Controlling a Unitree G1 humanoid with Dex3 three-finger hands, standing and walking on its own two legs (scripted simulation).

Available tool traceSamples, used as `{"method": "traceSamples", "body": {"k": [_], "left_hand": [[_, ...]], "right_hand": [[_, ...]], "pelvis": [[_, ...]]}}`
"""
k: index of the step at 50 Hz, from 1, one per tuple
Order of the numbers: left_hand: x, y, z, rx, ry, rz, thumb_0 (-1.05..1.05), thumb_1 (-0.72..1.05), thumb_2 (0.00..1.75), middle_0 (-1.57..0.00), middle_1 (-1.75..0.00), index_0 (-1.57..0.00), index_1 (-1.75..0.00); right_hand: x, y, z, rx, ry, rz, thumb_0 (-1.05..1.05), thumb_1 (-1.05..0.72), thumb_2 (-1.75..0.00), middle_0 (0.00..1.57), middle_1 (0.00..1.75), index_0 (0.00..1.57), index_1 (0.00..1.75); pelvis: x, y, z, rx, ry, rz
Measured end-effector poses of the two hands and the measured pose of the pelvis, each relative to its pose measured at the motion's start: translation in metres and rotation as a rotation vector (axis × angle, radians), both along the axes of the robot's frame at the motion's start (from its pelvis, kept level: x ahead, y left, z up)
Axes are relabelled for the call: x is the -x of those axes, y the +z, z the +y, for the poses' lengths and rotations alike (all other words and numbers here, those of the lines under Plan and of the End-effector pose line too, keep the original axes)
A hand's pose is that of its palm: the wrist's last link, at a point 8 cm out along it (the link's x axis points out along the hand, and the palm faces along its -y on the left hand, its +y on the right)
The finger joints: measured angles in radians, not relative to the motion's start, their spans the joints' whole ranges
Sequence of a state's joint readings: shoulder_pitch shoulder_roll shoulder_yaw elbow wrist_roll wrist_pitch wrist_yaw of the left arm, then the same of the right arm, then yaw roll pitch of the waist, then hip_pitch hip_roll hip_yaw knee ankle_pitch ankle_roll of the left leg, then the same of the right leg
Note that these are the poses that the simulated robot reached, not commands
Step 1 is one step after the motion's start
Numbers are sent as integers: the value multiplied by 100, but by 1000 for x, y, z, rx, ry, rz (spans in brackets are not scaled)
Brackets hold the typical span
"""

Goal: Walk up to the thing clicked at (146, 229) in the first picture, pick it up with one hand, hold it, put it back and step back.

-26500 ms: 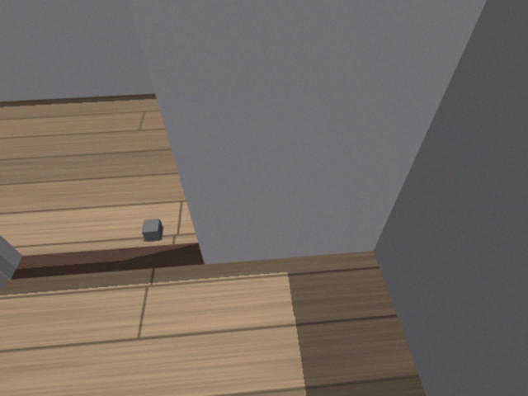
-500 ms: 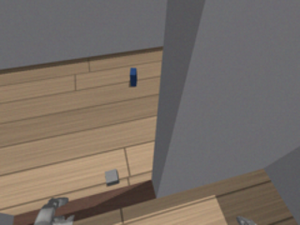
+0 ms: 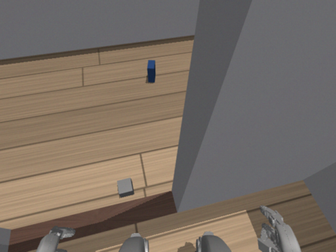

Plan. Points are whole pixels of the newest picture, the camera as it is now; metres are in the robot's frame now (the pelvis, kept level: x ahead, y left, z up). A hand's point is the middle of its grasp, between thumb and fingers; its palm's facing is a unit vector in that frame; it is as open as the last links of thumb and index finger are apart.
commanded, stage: rise first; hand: left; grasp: from above
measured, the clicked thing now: (125, 187) +0.46 +0.23 -0.67
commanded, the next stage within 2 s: none
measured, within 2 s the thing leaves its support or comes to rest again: neither
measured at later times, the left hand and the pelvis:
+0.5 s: hand (92, 217) +0.26 +0.28 -0.34, palm faces -0.42 -0.39 -0.82, open 13.0 cm; pelvis -0.06 -0.01 -0.19, yaw +0 degrees
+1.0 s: hand (101, 197) +0.36 +0.29 -0.46, palm faces -0.40 -0.10 -0.91, open 12.9 cm; pelvis -0.08 +0.00 -0.31, yaw -3 degrees
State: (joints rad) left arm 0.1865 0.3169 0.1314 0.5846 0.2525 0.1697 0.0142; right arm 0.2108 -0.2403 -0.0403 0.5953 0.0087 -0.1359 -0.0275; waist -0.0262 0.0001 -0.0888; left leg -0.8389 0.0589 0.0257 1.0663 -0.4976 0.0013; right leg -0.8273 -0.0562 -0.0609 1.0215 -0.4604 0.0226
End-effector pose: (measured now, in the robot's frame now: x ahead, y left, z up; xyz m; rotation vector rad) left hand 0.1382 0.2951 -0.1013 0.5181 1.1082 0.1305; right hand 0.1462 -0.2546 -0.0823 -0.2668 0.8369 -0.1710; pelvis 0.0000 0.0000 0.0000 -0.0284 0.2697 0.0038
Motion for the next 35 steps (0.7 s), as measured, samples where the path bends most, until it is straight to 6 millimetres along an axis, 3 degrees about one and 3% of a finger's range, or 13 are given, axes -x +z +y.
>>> {"method": "traceSamples", "body": {"k": [7, 16, 27, 35], "left_hand": [[-14, -36, 8, -95, -115, 17, 0, -43, 83, -26, -94, -25, -93], [-78, -111, 6, -286, -371, -88, 0, -39, 81, -27, -94, -26, -93], [-141, -198, -5, -513, -572, -143, 0, -34, 80, -28, -92, -28, -91], [-176, -247, -6, -624, -695, -190, 0, -29, 79, -29, -90, -30, -88]], "right_hand": [[-11, -30, 4, 5, 62, -50, 1, -94, -90, 20, 30, 20, 30], [2, -124, -12, 18, 68, 10, 1, -93, -90, 20, 30, 20, 30], [70, -245, -27, -3, 26, 241, 1, -92, -90, 20, 30, 20, 30], [128, -297, -31, 13, -11, 392, 1, -90, -89, 20, 30, 20, 30]], "pelvis": [[10, -34, -2, 1, 4, 83], [31, -115, -5, -7, 0, 225], [62, -207, -11, -2, -4, 324], [77, -257, -12, 15, -16, 336]]}}
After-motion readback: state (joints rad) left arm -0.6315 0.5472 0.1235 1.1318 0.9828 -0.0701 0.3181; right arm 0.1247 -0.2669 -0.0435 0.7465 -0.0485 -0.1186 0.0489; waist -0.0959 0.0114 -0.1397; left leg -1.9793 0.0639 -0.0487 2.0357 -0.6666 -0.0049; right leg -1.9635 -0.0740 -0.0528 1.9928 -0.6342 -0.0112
